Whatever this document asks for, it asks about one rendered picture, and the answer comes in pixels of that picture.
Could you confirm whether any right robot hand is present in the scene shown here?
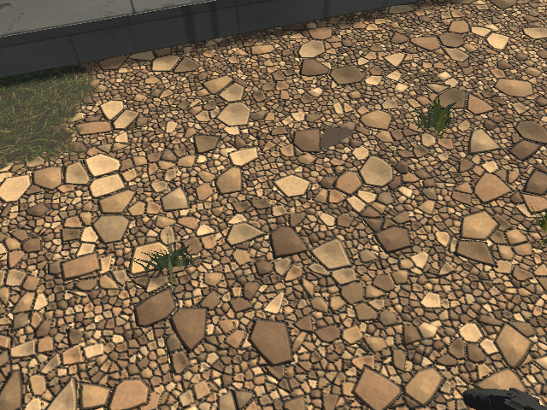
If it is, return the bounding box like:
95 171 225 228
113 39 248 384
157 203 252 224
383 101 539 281
463 388 547 410

